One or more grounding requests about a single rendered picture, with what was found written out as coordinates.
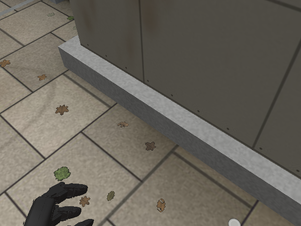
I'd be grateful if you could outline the robot left hand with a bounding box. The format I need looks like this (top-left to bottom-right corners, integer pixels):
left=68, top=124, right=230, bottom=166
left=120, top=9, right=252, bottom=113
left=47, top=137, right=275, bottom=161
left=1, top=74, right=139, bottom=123
left=23, top=182, right=94, bottom=226

